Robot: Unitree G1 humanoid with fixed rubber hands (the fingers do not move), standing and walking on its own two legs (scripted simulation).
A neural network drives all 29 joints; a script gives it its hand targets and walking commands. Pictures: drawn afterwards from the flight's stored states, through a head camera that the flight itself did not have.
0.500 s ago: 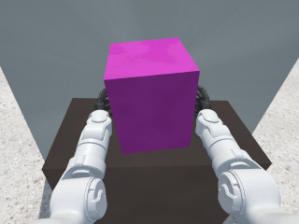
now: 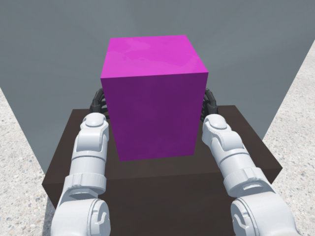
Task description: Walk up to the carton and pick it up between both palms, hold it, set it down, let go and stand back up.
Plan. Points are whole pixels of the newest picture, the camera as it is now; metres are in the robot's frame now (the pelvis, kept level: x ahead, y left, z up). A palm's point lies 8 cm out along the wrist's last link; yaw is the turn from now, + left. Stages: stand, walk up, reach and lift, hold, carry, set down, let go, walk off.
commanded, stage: reach and lift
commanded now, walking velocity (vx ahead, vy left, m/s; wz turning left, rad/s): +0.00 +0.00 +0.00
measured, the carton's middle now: (152, 97) +0.42 +0.01 +0.21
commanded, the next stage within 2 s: hold in 0.96 s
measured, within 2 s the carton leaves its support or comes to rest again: neither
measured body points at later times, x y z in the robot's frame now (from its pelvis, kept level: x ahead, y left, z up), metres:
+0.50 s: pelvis +0.00 +0.00 +0.00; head -0.06 +0.03 +0.45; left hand +0.39 +0.15 +0.19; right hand +0.38 -0.14 +0.19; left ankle +0.06 +0.12 -0.75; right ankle -0.02 -0.12 -0.75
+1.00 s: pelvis +0.00 +0.00 +0.00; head -0.05 +0.02 +0.44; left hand +0.39 +0.15 +0.20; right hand +0.38 -0.14 +0.20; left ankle +0.06 +0.12 -0.75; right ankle -0.02 -0.12 -0.75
